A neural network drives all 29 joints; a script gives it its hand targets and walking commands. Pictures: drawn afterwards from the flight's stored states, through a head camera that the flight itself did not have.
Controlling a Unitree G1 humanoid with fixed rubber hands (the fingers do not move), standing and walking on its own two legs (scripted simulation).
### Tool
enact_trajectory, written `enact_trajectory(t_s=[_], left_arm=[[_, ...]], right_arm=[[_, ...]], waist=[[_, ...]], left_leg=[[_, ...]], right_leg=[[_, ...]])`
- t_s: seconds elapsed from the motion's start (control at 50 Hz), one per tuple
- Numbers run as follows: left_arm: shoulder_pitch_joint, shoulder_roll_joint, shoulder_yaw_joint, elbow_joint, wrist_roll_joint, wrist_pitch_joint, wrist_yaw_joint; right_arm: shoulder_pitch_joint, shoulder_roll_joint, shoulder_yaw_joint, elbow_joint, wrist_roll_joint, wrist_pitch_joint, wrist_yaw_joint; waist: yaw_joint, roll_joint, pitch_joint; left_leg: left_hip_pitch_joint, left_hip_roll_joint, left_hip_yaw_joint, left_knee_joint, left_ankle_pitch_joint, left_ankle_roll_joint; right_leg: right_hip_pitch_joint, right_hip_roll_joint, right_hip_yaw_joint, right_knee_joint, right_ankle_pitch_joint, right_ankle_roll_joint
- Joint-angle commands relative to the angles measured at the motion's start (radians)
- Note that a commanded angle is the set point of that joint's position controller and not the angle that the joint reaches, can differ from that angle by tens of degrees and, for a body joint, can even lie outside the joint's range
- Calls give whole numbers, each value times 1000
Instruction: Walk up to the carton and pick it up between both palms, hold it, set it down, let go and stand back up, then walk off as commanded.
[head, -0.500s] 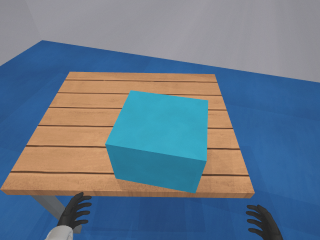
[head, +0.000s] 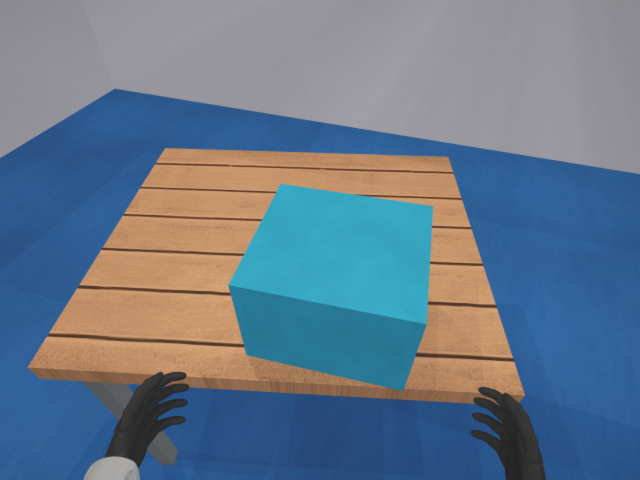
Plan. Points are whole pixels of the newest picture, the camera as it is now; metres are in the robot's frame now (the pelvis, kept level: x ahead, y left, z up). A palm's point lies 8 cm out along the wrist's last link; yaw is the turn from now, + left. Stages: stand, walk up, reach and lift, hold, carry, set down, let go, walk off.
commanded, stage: reach and lift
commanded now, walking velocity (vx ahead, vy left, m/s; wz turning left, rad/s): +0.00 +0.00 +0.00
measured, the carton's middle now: (338, 281) +0.44 +0.03 -0.04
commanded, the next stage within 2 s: none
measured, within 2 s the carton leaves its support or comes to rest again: neither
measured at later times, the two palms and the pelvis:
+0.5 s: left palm (148, 406) +0.19 +0.24 +0.01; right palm (509, 417) +0.22 -0.19 +0.01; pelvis +0.01 +0.00 +0.00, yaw +2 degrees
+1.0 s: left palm (164, 314) +0.28 +0.24 +0.06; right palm (512, 343) +0.29 -0.19 +0.06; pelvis +0.02 -0.01 +0.00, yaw +1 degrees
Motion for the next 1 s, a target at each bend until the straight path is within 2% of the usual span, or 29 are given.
enact_trajectory(t_s=[0.0,0.06,0.18,0.24,0.32,0.4,0.46,0.52,0.64,0.76,0.78,0.88,0.98], left_arm=[[-86,136,36,-144,-26,-82,-5],[-82,137,26,-137,-33,-105,-10],[-78,135,11,-167,-35,-155,-15],[-62,134,8,-177,-32,-172,-18],[-100,135,-2,-170,-34,-156,-20],[-149,144,2,-231,-47,-136,-8],[-190,147,8,-252,-58,-109,-6],[-194,140,32,-219,-52,-63,-15],[-305,144,54,-262,-64,21,-35],[-397,153,113,-248,-37,110,-46],[-432,153,115,-262,-41,126,-48],[-545,152,142,-215,-24,191,-54],[-667,160,149,-224,-25,221,-45]], right_arm=[[-50,-56,-12,-182,19,-38,-13],[-48,-46,3,-202,34,-38,-22],[-41,-33,12,-205,64,-63,-40],[-52,-31,19,-207,72,-76,-47],[-95,-42,7,-194,67,-69,-53],[-137,-66,-8,-231,67,-56,-55],[-164,-72,-7,-241,71,-34,-60],[-169,-78,5,-223,83,1,-67],[-276,-110,13,-302,109,65,-86],[-347,-127,29,-314,131,140,-97],[-376,-136,24,-322,135,151,-99],[-477,-153,22,-292,149,202,-102],[-583,-170,7,-273,166,224,-99]], waist=[[-1,11,37],[-1,26,47],[-12,58,18],[-7,66,6],[-11,76,8],[-12,79,-27],[-16,75,-49],[-18,53,-42],[-30,13,-88],[-26,-6,-115],[-34,-11,-133],[-39,4,-128],[-46,44,-196]], left_leg=[[-124,-44,11,-74,140,-34],[-125,-44,1,-65,148,-35],[-97,-40,-20,-33,249,-51],[-81,-40,-25,-22,292,-56],[-82,-37,-29,-25,284,-60],[-89,-32,-30,-27,281,-65],[-87,-32,-28,-22,296,-63],[-72,-35,-23,-24,315,-54],[-56,-37,-20,-19,344,-43],[-57,-44,-9,-30,333,-30],[-55,-44,-8,-31,336,-28],[-74,-44,1,-43,307,-22],[-66,-43,8,-32,330,-28]], right_leg=[[-47,49,-11,-80,-37,-70],[-51,47,-11,-76,-38,-76],[-42,51,-12,-69,29,-84],[-42,53,-14,-68,55,-85],[-47,49,-13,-72,53,-88],[-27,50,-14,-63,62,-85],[-18,48,-11,-58,92,-82],[-8,43,-9,-64,129,-70],[13,39,-13,-54,232,-50],[42,34,-11,-46,298,-34],[46,35,-13,-41,312,-29],[41,36,-16,-41,280,-28],[37,45,-23,-31,268,-32]])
